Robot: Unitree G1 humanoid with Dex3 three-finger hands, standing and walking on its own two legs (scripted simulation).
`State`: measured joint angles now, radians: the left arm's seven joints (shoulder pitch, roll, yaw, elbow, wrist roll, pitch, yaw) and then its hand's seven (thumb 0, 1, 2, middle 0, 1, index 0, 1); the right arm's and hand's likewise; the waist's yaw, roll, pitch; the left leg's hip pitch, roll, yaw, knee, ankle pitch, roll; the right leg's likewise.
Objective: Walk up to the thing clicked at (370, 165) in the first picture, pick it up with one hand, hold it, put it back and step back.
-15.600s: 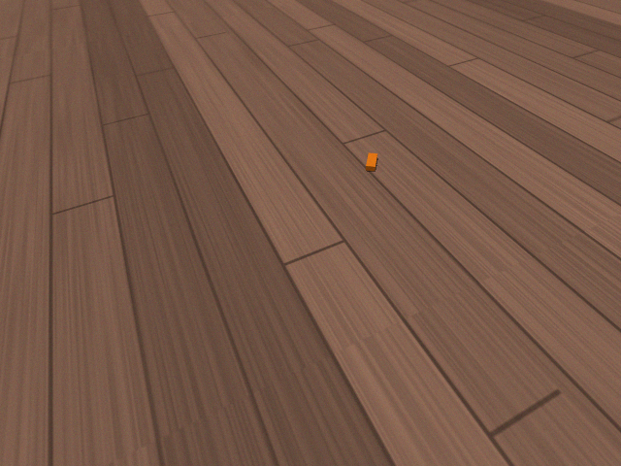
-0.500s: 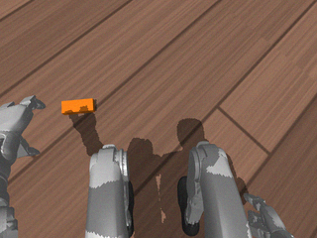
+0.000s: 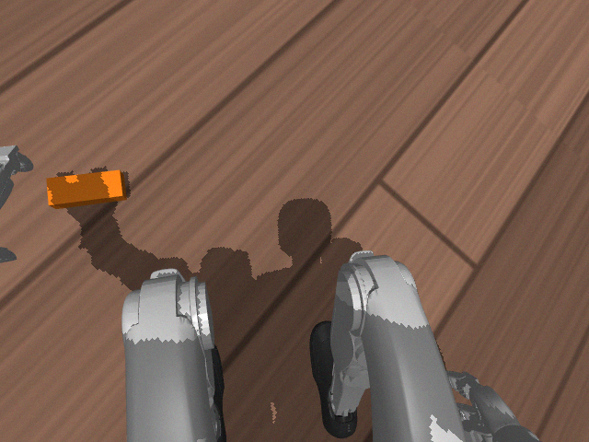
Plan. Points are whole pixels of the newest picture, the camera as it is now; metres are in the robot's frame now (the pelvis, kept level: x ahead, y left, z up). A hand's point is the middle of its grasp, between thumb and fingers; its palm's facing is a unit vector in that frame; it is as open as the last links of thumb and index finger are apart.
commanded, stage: rise first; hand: left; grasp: from above
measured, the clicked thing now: (88, 189) +0.48 +0.34 -0.33
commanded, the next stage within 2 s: none
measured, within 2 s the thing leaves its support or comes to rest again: neither
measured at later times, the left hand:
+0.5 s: hand (9, 205) +0.42 +0.39 -0.18, palm faces -0.45 -0.11 -0.89, open 13.0 cm
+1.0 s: hand (20, 198) +0.43 +0.38 -0.20, palm faces -0.44 -0.11 -0.89, open 12.8 cm
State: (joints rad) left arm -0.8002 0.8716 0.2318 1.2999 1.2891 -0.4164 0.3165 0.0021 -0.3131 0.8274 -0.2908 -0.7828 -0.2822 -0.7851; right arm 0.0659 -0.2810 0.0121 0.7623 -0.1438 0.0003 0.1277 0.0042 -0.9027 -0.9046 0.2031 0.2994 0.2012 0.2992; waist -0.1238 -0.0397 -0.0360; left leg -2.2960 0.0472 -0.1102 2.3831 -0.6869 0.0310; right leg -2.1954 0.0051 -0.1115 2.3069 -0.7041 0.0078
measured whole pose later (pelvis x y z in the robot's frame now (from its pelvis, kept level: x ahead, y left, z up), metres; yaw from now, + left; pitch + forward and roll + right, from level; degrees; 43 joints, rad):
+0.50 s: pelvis +0.01 +0.00 -0.02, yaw -2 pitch +33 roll -9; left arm -0.86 0.95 0.27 1.40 1.30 -0.40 0.34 0.00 -0.33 0.83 -0.25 -0.86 -0.26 -0.85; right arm 0.06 -0.28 0.06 0.76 -0.20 0.01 0.14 0.00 -0.91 -0.91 0.20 0.30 0.20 0.30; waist -0.16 -0.05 0.00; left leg -2.35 0.05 -0.15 2.47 -0.71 0.02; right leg -2.24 0.02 -0.14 2.37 -0.71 0.00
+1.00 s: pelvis +0.01 +0.00 -0.03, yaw -3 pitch +32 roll -11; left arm -0.90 0.97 0.26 1.44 1.32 -0.39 0.38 0.00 -0.31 0.81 -0.31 -0.80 -0.29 -0.81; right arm 0.06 -0.28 0.10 0.75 -0.21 -0.01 0.16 0.00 -0.91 -0.90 0.20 0.30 0.20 0.30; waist -0.19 -0.06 0.02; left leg -2.36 0.05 -0.16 2.49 -0.71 0.03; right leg -2.25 0.02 -0.15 2.38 -0.71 0.01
